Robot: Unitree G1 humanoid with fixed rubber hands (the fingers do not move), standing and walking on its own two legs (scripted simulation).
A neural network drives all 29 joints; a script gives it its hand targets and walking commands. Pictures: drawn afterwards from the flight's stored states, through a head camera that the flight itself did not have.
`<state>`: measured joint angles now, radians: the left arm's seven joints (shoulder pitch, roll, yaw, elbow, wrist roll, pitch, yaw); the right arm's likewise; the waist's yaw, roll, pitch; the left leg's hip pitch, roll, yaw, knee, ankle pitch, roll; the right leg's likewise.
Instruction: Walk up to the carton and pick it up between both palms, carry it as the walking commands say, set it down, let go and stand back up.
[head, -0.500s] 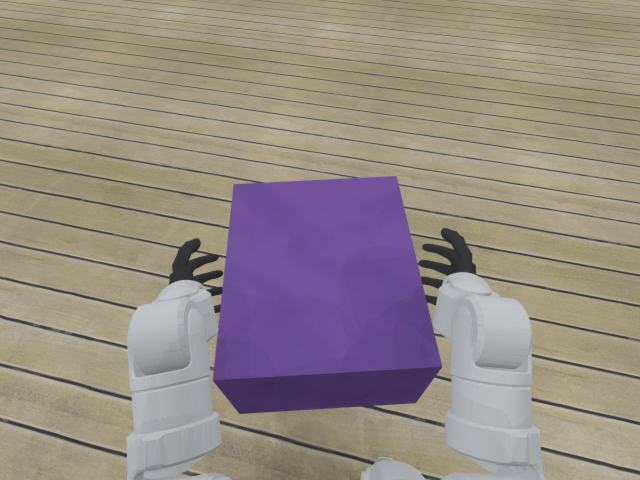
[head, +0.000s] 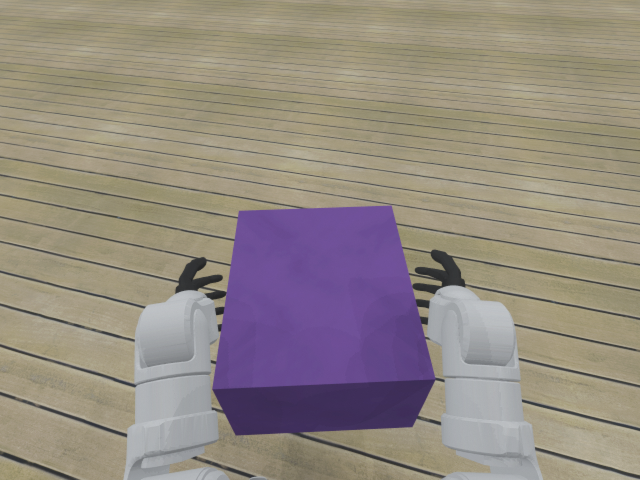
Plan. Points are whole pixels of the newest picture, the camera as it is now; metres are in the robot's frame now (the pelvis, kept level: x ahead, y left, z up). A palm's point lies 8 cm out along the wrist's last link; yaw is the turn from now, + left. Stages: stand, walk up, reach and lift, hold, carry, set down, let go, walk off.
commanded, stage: carry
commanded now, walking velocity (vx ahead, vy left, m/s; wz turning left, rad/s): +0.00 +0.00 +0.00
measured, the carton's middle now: (319, 311) +0.35 +0.01 +0.01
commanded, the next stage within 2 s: none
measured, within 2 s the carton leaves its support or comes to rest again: neither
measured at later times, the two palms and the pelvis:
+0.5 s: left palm (199, 383) +0.20 +0.14 +0.09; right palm (496, 365) +0.21 -0.18 +0.09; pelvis -0.07 -0.03 +0.02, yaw +1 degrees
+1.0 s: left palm (203, 449) +0.15 +0.12 +0.07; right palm (524, 413) +0.16 -0.19 +0.08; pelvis -0.12 -0.05 +0.02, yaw +2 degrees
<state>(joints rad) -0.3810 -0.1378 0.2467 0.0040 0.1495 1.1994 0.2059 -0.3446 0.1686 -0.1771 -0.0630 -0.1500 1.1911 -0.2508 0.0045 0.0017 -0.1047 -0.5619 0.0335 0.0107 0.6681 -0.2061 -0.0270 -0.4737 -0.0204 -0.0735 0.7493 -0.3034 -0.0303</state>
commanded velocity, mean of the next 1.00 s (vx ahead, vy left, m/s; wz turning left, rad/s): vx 0.00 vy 0.00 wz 0.00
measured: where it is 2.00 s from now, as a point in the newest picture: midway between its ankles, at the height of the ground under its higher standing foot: outside the picture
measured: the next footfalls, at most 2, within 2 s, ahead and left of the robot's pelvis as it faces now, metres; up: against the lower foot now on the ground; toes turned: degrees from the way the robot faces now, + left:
left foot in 0.16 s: +0.00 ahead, +0.08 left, +0.00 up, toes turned -4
right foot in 0.68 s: +0.01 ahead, -0.12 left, +0.00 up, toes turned +3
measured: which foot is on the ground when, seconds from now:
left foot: down 0.00-0.00, up 0.02-0.14, down 0.16-1.00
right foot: down 0.00-0.54, up 0.56-0.66, down 0.68-1.00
